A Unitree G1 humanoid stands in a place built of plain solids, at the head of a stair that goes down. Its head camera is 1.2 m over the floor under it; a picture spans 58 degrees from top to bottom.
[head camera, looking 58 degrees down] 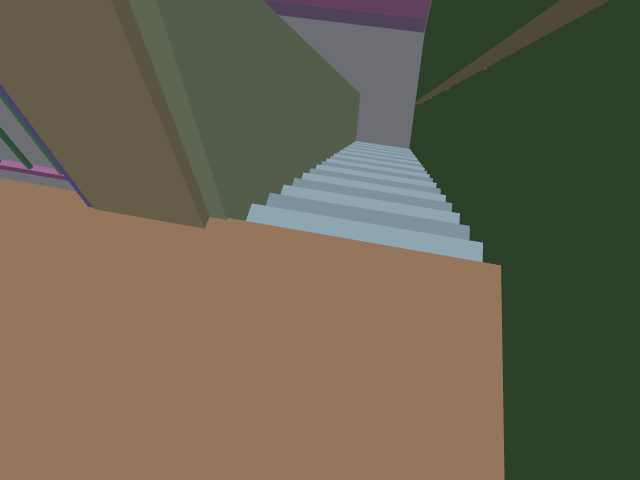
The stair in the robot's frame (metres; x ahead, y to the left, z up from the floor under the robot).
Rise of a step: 0.18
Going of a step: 0.20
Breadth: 0.90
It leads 12 degrees to the right of straight ahead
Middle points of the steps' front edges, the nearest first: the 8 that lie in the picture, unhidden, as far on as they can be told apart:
0.75 -0.13 0.00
0.95 -0.17 -0.18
1.15 -0.21 -0.37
1.34 -0.25 -0.55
1.54 -0.29 -0.73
1.74 -0.34 -0.91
1.94 -0.38 -1.10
2.14 -0.42 -1.28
